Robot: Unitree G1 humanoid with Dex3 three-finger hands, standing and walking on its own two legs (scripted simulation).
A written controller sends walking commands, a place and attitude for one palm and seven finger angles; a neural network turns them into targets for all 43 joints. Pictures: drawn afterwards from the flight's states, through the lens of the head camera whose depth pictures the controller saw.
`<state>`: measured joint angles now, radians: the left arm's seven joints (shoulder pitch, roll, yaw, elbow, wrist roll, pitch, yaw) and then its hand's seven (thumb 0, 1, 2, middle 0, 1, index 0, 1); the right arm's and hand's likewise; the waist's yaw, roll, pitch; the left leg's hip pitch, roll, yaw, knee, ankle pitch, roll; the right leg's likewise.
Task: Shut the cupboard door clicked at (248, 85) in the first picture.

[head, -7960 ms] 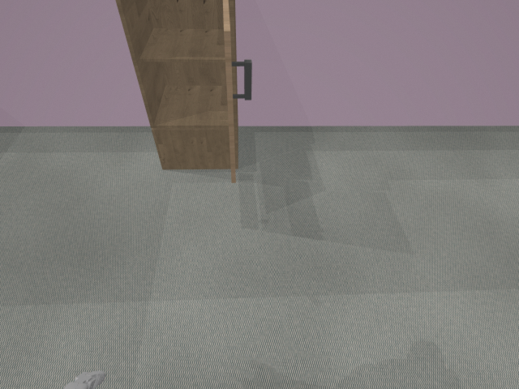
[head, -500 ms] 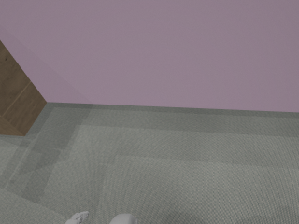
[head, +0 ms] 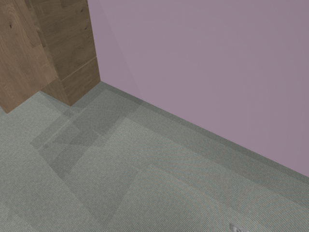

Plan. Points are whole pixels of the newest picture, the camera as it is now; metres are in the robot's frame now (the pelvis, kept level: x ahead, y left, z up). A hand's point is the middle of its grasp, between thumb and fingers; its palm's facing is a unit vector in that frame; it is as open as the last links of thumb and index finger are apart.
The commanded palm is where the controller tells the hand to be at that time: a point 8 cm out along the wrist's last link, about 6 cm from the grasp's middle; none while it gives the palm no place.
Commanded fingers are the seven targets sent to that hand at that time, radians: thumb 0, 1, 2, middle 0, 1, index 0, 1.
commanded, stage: walk to a spot facing it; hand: left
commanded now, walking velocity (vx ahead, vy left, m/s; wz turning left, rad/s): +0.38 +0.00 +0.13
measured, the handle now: out of the picture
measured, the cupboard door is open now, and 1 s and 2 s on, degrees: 92 92 92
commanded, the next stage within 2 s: turn to face it in 1.34 s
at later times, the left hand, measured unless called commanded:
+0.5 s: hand (113, 170) +0.33 +0.17 -0.17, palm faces +0.06 -0.98 -0.18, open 7.3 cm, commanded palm none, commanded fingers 0.00 0.90 0.90 -0.20 -0.30 -0.20 -0.30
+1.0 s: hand (117, 181) +0.29 +0.14 -0.17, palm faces +0.29 -0.95 -0.13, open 7.4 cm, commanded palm none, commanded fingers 0.00 0.90 0.90 -0.20 -0.30 -0.20 -0.30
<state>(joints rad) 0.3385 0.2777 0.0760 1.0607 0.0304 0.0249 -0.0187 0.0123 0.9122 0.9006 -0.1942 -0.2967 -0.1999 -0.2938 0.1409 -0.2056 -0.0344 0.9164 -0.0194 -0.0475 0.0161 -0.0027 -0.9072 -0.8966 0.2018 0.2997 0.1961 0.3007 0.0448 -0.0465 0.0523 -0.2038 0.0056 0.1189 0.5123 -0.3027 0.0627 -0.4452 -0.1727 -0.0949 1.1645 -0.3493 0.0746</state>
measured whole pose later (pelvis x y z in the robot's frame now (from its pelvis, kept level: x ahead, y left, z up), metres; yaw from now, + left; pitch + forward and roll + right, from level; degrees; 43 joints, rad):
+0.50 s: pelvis +0.22 -0.01 -0.02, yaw +5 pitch -3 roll +0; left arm 0.13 0.16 0.03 0.98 0.02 -0.07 -0.01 0.00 0.91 0.90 -0.20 -0.30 -0.20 -0.29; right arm 0.52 -0.12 -0.03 1.20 0.00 -0.03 -0.02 0.00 -0.91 -0.90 0.20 0.30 0.20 0.30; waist -0.04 0.02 0.09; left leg -0.09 -0.04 0.01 1.03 -0.46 0.05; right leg -0.39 0.00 -0.16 0.66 -0.22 -0.11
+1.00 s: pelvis +0.42 +0.03 +0.00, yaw +8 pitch +0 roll -1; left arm 0.49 0.09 0.02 1.16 0.02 -0.08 0.01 0.00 0.91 0.90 -0.20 -0.30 -0.20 -0.29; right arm 0.06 -0.16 -0.04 1.01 -0.03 -0.02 0.03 0.00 -0.91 -0.90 0.20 0.30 0.19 0.30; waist 0.09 0.00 0.05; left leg -0.44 0.07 0.12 0.62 -0.21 0.00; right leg 0.03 0.00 -0.18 0.35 -0.38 -0.03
